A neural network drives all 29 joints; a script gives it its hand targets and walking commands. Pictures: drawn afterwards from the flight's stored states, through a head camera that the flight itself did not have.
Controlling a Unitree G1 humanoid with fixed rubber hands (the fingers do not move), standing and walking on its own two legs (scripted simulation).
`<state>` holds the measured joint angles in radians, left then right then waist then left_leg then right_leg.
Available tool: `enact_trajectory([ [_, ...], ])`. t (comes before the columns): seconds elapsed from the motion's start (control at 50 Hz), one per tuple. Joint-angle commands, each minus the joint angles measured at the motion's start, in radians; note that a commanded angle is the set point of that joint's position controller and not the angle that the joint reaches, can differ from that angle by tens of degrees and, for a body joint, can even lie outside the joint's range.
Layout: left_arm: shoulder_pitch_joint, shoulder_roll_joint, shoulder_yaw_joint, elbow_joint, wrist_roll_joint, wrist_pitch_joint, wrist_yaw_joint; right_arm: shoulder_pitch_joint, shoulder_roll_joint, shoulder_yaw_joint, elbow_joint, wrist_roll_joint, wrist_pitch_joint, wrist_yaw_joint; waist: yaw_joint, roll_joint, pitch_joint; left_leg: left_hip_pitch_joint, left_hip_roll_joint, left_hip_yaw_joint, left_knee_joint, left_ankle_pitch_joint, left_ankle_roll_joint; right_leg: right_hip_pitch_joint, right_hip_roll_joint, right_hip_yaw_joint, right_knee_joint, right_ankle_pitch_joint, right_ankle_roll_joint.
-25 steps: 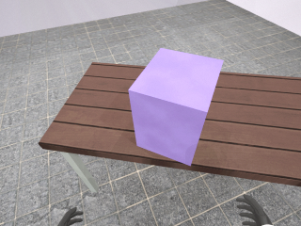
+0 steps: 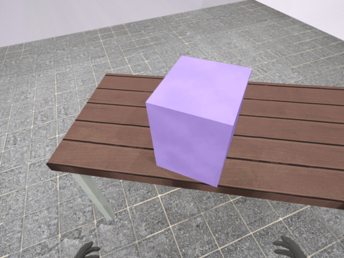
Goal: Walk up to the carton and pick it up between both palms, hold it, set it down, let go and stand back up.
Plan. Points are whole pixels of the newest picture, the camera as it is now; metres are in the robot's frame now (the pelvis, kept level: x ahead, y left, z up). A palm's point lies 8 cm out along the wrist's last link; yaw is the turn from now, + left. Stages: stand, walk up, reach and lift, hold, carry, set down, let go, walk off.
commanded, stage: stand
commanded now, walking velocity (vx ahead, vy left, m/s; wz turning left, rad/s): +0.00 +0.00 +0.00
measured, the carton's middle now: (199, 121) +0.49 -0.06 +0.01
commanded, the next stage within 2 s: walk up in 0.40 s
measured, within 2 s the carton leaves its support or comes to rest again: neither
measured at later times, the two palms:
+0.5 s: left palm out of the picture +0.07 +0.27 -0.11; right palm out of the picture +0.10 -0.26 -0.10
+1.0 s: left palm (52, 249) +0.17 +0.32 -0.08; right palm out of the picture +0.10 -0.32 -0.09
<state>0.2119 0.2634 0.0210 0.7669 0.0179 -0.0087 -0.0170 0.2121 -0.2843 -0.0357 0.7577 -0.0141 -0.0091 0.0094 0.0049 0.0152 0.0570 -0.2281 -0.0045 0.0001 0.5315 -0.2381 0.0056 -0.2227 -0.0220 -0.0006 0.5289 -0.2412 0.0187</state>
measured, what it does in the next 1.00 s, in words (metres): stands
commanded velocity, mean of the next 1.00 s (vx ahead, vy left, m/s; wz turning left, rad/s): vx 0.00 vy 0.00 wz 0.00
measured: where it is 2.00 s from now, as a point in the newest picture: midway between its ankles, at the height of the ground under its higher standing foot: outside the picture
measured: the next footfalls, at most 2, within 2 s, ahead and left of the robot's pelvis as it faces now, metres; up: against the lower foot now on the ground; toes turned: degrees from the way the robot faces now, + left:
none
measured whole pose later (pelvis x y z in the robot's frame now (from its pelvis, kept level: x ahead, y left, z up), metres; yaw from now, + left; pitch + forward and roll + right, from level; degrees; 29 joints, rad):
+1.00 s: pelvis +0.02 +0.01 -0.01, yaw -9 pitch -3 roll +1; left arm 0.28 0.44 0.04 0.68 0.00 -0.01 0.05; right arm 0.20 -0.43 -0.07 0.68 -0.03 0.02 0.03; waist -0.01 0.01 0.08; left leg -0.24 0.02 0.14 0.65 -0.36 0.03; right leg -0.33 0.00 0.12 0.72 -0.33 0.00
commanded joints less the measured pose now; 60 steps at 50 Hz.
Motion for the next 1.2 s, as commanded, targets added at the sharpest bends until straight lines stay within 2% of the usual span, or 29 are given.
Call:
enact_trajectory([
  [0.0,-0.036,0.176,0.032,-0.077,-0.005,-0.015,-0.002,-0.045,-0.135,-0.036,-0.094,0.007,-0.021,0.001,-0.024,-0.052,-0.049,0.044,0.072,-0.089,-0.097,0.022,0.037,-0.043,-0.092,0.106,-0.147,0.03,-0.055],
  [0.04,-0.025,0.17,0.043,-0.07,-0.009,-0.018,0.006,-0.015,-0.13,-0.034,-0.055,0.005,-0.012,-0.01,0.004,-0.09,0.01,-0.037,0.075,-0.097,-0.135,-0.014,0.034,-0.028,-0.069,0.083,-0.145,0.007,-0.047],
  [0.06,-0.019,0.149,0.038,-0.06,-0.004,-0.023,0.005,0.011,-0.163,-0.041,-0.035,0.007,-0.014,-0.014,0.003,-0.014,-0.001,-0.016,0.069,-0.099,-0.113,-0.009,0.036,-0.007,-0.074,0.101,-0.157,-0.011,-0.058],
  [0.08,-0.01,0.155,0.036,-0.043,-0.003,-0.018,0.009,0.007,-0.095,-0.027,-0.048,0.004,-0.016,-0.007,-0.024,-0.023,-0.04,0.045,0.074,-0.079,-0.129,-0.024,0.036,-0.046,-0.103,0.126,-0.167,-0.027,-0.056],
  [0.12,-0.011,0.175,0.045,-0.028,-0.007,-0.017,0.003,-0.056,-0.149,-0.03,-0.041,0.007,-0.014,-0.005,0.026,0.019,-0.023,-0.012,0.098,-0.103,-0.147,0.02,0.035,0.032,-0.077,0.091,-0.134,0.047,-0.045],
  [0.14,-0.029,0.158,0.038,-0.039,-0.007,-0.015,0.007,-0.036,-0.16,-0.043,-0.048,0.008,-0.021,-0.009,-0.01,-0.014,-0.057,-0.013,0.078,-0.108,-0.166,-0.011,0.027,0.043,-0.073,0.076,-0.108,0.033,-0.047],
  [0.2,0.019,0.135,0.034,-0.008,-0.015,-0.004,0.025,-0.03,-0.15,-0.033,-0.009,-0.002,-0.011,-0.014,0.026,0.034,-0.018,-0.04,0.079,-0.085,-0.157,0.003,0.03,0.06,-0.08,0.098,-0.137,0.02,-0.053],
  [0.28,0.033,0.163,0.03,0.03,0.006,-0.002,0.012,-0.014,-0.122,-0.029,0.003,0.003,-0.015,-0.009,0.005,-0.091,-0.012,0.013,0.097,-0.128,-0.168,-0.024,0.032,0.004,-0.075,0.073,-0.138,0.036,-0.047],
  [0.3,0.037,0.103,0.02,0.036,-0.002,-0.008,0.022,-0.011,-0.102,-0.023,0.017,-0.005,-0.01,-0.01,0.021,0.018,-0.012,-0.017,0.09,-0.102,-0.172,-0.052,0.035,0.044,-0.078,0.094,-0.147,0.031,-0.039],
  [0.36,-0.073,0.16,0.028,0.009,0.0,-0.023,0.014,-0.008,-0.143,-0.03,0.03,0.008,-0.01,-0.027,-0.017,-0.046,0.007,0.034,0.095,-0.117,-0.17,0.011,0.039,-0.017,-0.071,0.09,-0.157,0.03,-0.048],
  [0.38,-0.008,0.148,0.027,0.031,-0.003,-0.02,0.015,-0.073,-0.168,-0.04,0.014,0.0,-0.013,-0.022,0.028,0.071,-0.048,0.047,0.094,-0.103,-0.161,0.01,0.037,0.008,-0.081,0.1,-0.154,0.049,-0.054],
  [0.44,-0.005,0.161,0.031,0.043,-0.006,-0.018,0.027,-0.079,-0.102,-0.024,0.012,0.005,-0.014,-0.008,0.0,-0.032,-0.028,-0.006,0.097,-0.113,-0.2,-0.111,0.036,0.019,-0.066,0.072,-0.149,-0.016,-0.021],
  [0.5,-0.002,0.187,0.041,0.04,-0.01,-0.012,0.027,-0.074,-0.146,-0.033,0.035,0.002,-0.016,-0.025,0.026,0.004,0.02,-0.029,0.091,-0.118,-0.198,-0.075,0.036,-0.005,-0.076,0.095,-0.158,0.01,-0.036],
  [0.58,0.018,0.296,0.077,0.006,-0.013,-0.022,0.045,-0.061,-0.227,-0.073,0.001,-0.01,-0.01,-0.01,-0.01,-0.023,-0.026,0.021,0.089,-0.057,-0.142,-0.158,0.038,-0.037,-0.088,0.135,-0.163,-0.088,-0.049],
  [0.68,0.058,0.256,0.064,-0.048,-0.012,-0.017,0.053,-0.091,-0.224,-0.073,-0.069,-0.018,0.004,0.003,0.002,0.054,0.049,-0.081,0.147,-0.125,-0.185,-0.307,0.1,-0.129,0.009,0.07,-0.005,-0.094,-0.051],
  [0.76,0.102,0.288,0.074,-0.097,-0.004,-0.021,0.052,-0.12,-0.262,-0.074,-0.116,-0.009,0.017,0.018,0.007,0.077,0.0,-0.11,0.141,-0.055,-0.121,-0.331,0.082,-0.083,-0.022,0.17,-0.018,-0.126,-0.082],
  [0.78,0.06,0.339,0.083,-0.099,0.005,-0.019,0.052,-0.108,-0.243,-0.075,-0.121,-0.01,0.018,0.018,-0.019,-0.047,0.013,-0.096,0.127,-0.036,-0.07,-0.28,0.069,-0.121,-0.041,0.197,-0.036,-0.146,-0.087],
  [0.8,0.089,0.33,0.081,-0.113,0.01,-0.025,0.054,-0.095,-0.256,-0.073,-0.129,-0.011,0.013,0.02,-0.012,-0.007,0.012,-0.088,0.114,-0.025,-0.024,-0.241,0.057,-0.116,-0.064,0.27,-0.069,-0.121,-0.104],
  [0.82,0.07,0.358,0.081,-0.119,0.0,-0.032,0.053,-0.078,-0.261,-0.077,-0.144,-0.008,0.01,0.019,-0.024,-0.117,-0.034,-0.045,0.09,-0.01,0.037,-0.171,0.045,-0.129,-0.104,0.337,-0.079,-0.061,-0.124],
  [0.86,0.071,0.36,0.076,-0.141,-0.006,-0.033,0.059,-0.009,-0.261,-0.075,-0.135,-0.013,0.007,0.023,-0.051,-0.082,-0.054,0.035,0.093,-0.045,0.029,-0.059,0.048,-0.149,-0.126,0.38,-0.05,0.019,-0.132],
  [0.92,0.064,0.371,0.069,-0.159,-0.022,-0.025,0.062,0.038,-0.319,-0.085,-0.144,-0.015,0.008,0.019,-0.062,-0.026,-0.075,0.107,0.177,-0.089,-0.059,0.016,0.087,-0.178,-0.026,0.228,0.102,0.09,-0.077],
  [0.96,0.115,0.33,0.056,-0.147,-0.031,-0.011,0.075,-0.048,-0.314,-0.077,-0.15,-0.014,0.012,0.018,-0.003,0.085,-0.01,0.043,0.255,-0.086,-0.092,0.11,0.169,-0.155,0.043,0.065,0.249,0.055,-0.058],
  [0.98,0.14,0.328,0.052,-0.139,-0.018,-0.009,0.075,-0.067,-0.313,-0.076,-0.174,-0.012,0.016,0.016,0.013,0.033,-0.028,-0.025,0.263,-0.065,-0.084,0.06,0.169,-0.085,0.04,0.044,0.222,-0.036,-0.07],
  [1.0,0.136,0.35,0.061,-0.143,-0.007,-0.01,0.079,-0.053,-0.311,-0.076,-0.174,-0.011,0.021,0.02,-0.003,0.025,-0.028,-0.097,0.263,-0.061,-0.039,0.037,0.155,-0.026,0.033,0.07,0.184,-0.013,-0.065],
  [1.02,0.185,0.336,0.056,-0.14,-0.01,-0.015,0.076,-0.081,-0.299,-0.071,-0.175,-0.016,0.027,0.024,0.042,0.048,-0.037,-0.128,0.185,0.033,0.065,-0.01,0.095,0.012,-0.026,0.17,0.088,0.057,-0.09],
  [1.04,0.187,0.419,0.081,-0.146,-0.006,-0.02,0.084,-0.079,-0.284,-0.072,-0.202,-0.004,0.033,0.029,0.023,-0.055,-0.03,-0.186,0.11,0.084,0.206,-0.062,0.045,0.044,-0.094,0.319,0.047,0.186,-0.123],
  [1.08,0.169,0.459,0.091,-0.166,0.007,-0.026,0.096,-0.076,-0.283,-0.075,-0.226,-0.002,0.048,0.024,0.045,-0.221,-0.06,-0.215,0.058,-0.035,0.417,-0.367,0.008,0.025,-0.278,0.62,-0.057,0.231,-0.283],
  [1.12,0.135,0.431,0.083,-0.203,0.007,-0.032,0.1,-0.025,-0.284,-0.075,-0.231,-0.012,0.044,0.009,0.016,-0.148,-0.008,-0.283,0.068,-0.098,0.475,-0.418,0.009,-0.007,-0.309,0.642,-0.051,0.29,-0.333],
  [1.18,-0.01,0.411,0.075,-0.24,-0.013,-0.009,0.076,0.109,-0.271,-0.07,-0.191,0.007,0.007,0.001,-0.074,-0.117,-0.118,0.077,0.067,-0.022,-0.02,-0.042,0.02,-0.128,-0.134,0.3,0.11,0.288,-0.139],
])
